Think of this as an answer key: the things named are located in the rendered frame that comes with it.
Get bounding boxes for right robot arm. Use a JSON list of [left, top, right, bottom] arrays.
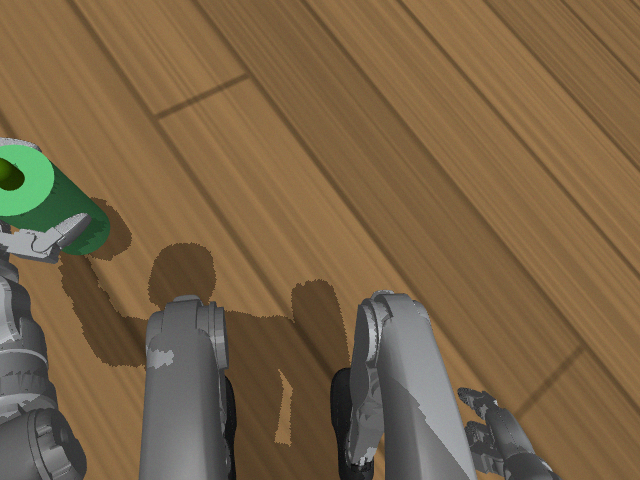
[[503, 453, 563, 480]]

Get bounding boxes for right robot hand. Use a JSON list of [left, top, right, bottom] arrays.
[[457, 387, 536, 477]]

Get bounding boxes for left robot hand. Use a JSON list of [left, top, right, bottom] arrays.
[[0, 137, 92, 264]]

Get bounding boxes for left robot arm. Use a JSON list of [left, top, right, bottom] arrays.
[[0, 258, 87, 480]]

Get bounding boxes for right robot foot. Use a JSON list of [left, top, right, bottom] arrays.
[[330, 368, 374, 480]]

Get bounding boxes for bottle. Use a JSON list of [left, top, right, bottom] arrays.
[[0, 145, 110, 255]]

